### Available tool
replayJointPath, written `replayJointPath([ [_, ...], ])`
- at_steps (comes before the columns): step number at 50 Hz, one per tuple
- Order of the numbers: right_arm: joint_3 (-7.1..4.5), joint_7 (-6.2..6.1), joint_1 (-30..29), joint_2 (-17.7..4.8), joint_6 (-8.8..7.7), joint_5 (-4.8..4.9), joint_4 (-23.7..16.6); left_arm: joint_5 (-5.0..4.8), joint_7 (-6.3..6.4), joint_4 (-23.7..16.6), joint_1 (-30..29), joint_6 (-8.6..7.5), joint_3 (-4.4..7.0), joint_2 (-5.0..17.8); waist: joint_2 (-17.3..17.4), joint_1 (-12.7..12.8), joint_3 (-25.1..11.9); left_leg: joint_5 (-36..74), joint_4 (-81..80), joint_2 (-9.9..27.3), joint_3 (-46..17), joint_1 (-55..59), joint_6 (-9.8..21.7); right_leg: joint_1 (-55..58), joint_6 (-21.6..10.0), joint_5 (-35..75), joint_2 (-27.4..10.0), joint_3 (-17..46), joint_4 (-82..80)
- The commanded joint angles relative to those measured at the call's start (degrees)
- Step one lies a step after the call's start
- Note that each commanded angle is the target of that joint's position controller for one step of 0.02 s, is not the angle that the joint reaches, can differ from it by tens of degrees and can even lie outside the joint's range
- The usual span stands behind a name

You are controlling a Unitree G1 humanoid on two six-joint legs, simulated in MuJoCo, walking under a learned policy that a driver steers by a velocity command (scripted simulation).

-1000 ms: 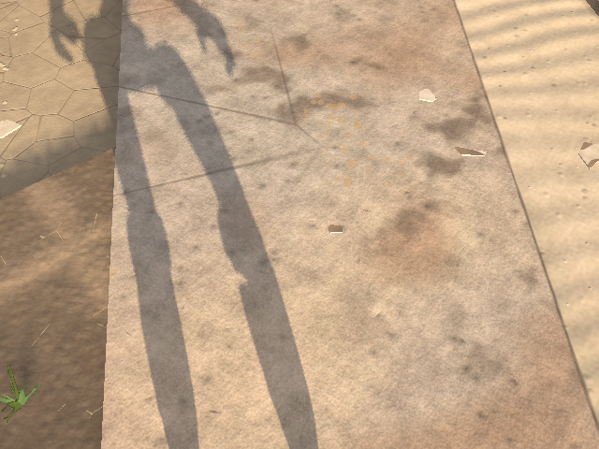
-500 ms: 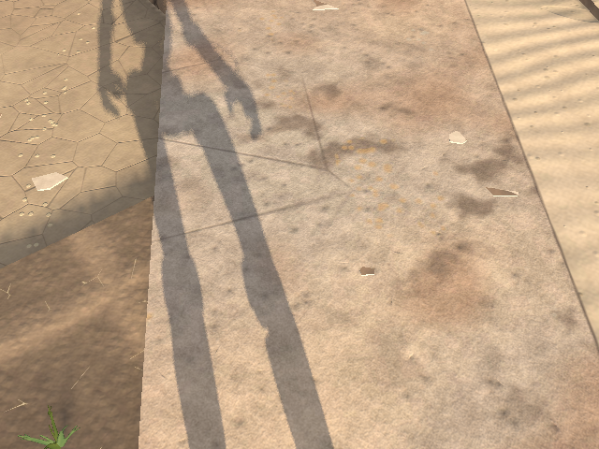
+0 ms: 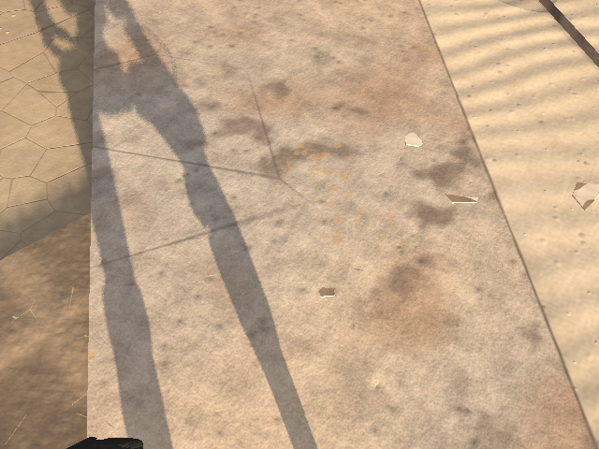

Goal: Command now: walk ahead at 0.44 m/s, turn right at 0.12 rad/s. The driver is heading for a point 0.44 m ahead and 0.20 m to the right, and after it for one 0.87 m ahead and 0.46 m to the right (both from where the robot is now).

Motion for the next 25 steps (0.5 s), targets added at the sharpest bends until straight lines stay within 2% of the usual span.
replayJointPath([
  [1,-2.51,-0.76,-0.71,-11.8,-1.36,0.23,-2.44,-0.54,-0.18,-6.24,-9.49,-0.31,-0.13,2.44,7.93,0.66,5.67,20.91,-7.56,13.08,-3.58,-8.11,7.45,5.36,-0.45,8.3,2.29,-1.64,-10.12],
  [2,-2.57,-0.66,-0.81,-11.56,-1.49,0.44,-2.1,-0.7,-0.22,-6.65,-9.69,-0.21,0.13,3.36,7.94,1.15,5.88,22.75,-6.91,13.99,-2.55,-6.01,6.78,5.54,-1.63,8.76,2.34,-1.0,-11.77],
  [4,-2.86,-0.61,-1.69,-11.91,-1.32,0.18,-2.03,-0.65,-0.42,-6.74,-7.53,-0.24,1.09,5.31,8.26,3.34,3.05,38.24,-1.49,15.11,0.06,-1.03,5.12,8.97,-4.29,7.08,4.03,-1.17,-12.57],
  [5,-3.15,-0.77,-2.14,-12.55,-0.85,-0.23,-2.17,-0.62,-0.39,-5.93,-3.93,-0.04,1.82,6.41,9.18,5.32,-0.13,48.52,3.76,15.26,1.41,1.12,4.18,13.05,-5.51,5.0,5.57,-1.79,-11.49],
  [6,-3.23,-1.0,-2.78,-12.59,-0.08,-0.71,-2.52,-0.64,-0.23,-3.98,2.99,0.31,2.98,7.99,9.39,8.82,-4.45,56.5,13.13,14.27,3.36,1.07,2.95,20.67,-6.87,3.14,7.59,-2.96,-10.84],
  [7,-3.02,-1.33,-2.79,-12.23,0.48,-1.07,-3.17,-0.74,0.13,-1.56,11.0,0.93,4.3,9.75,8.27,12.38,-8.45,56.89,25.19,12.7,4.98,-4.49,1.26,31.95,-8.22,2.31,8.25,-2.45,-11.05],
  [8,-2.24,-1.64,-1.75,-10.44,0.43,-2.35,-5.02,-0.43,0.93,-0.29,19.68,1.53,5.53,13.73,-0.67,13.95,-14.01,36.1,44.37,9.54,5.92,-19.4,-0.48,47.96,-11.46,-0.5,-1.67,13.33,-10.22],
  [9,0.09,-0.29,5.35,-2.15,-1.16,-1.73,-5.65,-0.13,0.25,0.01,20.24,1.18,5.35,15.4,-14.69,7.51,-22.01,-12.9,63.47,-1.81,-0.51,-39.61,-3.23,61.61,-22.29,-20.44,-14.87,46.88,-21.72],
  [10,-1.02,0.31,-1.86,-8.13,-3.22,0.45,-6.49,-0.23,0.34,-0.48,18.3,0.87,4.4,10.71,-8.33,10.81,-17.27,-12.4,69.32,0.19,-7.88,-45.67,-1.55,57.78,-19.83,-26.7,-13.52,50.56,-29.21],
  [11,-1.83,0.51,-7.57,-11.16,-4.4,2.26,-8.69,0.2,0.58,-1.23,14.54,0.37,4.07,9.53,-5.52,9.83,-8.64,-6.87,68.58,2.55,-6.84,-48.84,-0.39,49.39,-17.7,-23.13,-12.15,42.42,-30.49],
  [12,-1.76,0.02,-9.99,-11.42,-5.07,1.71,-9.24,0.51,0.59,-2.48,10.72,-0.14,3.82,8.91,1.43,7.65,-5.47,-1.97,64.89,5.24,-6.54,-45.81,0.05,40.47,-16.55,-15.83,-10.11,36.23,-31.24],
  [13,-2.24,-0.5,-10.71,-11.41,-5.06,0.59,-9.44,1.12,0.57,-3.38,8.14,-0.43,3.62,8.2,3.1,5.44,-3.45,0.29,60.88,6.84,-6.38,-42.38,-0.25,33.18,-16.05,-9.15,-7.94,31.32,-31.74],
  [14,-2.48,-0.71,-9.74,-11.29,-4.46,-0.08,-9.7,1.85,0.74,-4.1,6.68,-0.58,3.32,7.42,1.76,3.31,-3.38,1.43,58.8,8.09,-7.09,-38.83,-0.47,28.71,-15.88,-6.1,-6.22,28.54,-32.9],
  [16,-2.46,-0.96,-9.52,-9.99,-3.17,-0.86,-10.58,1.07,1.16,-4.44,6.8,-0.56,3.19,6.85,-0.26,2.02,-2.22,1.56,53.78,8.97,-6.27,-37.11,-1.95,23.27,-16.48,-4.47,-4.88,25.09,-34.69],
  [18,-2.33,-1.33,-13.35,-9.28,-2.25,-1.55,-12.52,0.67,1.99,-4.12,9.32,-0.61,3.42,7.85,-0.47,2.92,-0.25,5.66,47.62,8.76,-4.9,-38.61,-4.01,19.43,-16.51,-4.23,-3.63,22.2,-35.92],
  [21,-1.92,-1.39,-20.83,-8.24,-2.35,-1.7,-15.25,0.45,3.08,-3.71,13.4,-0.22,3.94,9.57,-0.35,5.7,0.82,17.54,34.42,7.07,-4.55,-39.56,-5.65,19.08,-14.13,-1.69,-1.37,19.6,-34.92],
  [23,-1.37,-0.87,-25.07,-7.03,-2.87,-1.37,-16.54,-0.13,3.53,-3.36,15.93,0.37,4.12,9.94,-0.87,7.63,0.15,23.03,26.29,4.9,-3.87,-36.4,-6.05,19.34,-12.43,-0.86,-0.01,18.25,-33.17],
  [25,-1.13,-0.26,-28.63,-6.89,-3.24,-0.59,-17.75,-0.48,3.79,-2.82,18.62,0.94,4.16,9.86,-1.25,9.18,-0.28,24.88,22.13,3.31,-3.75,-34.3,-6.29,20.98,-11.88,-2.29,-0.37,19.67,-31.65],
])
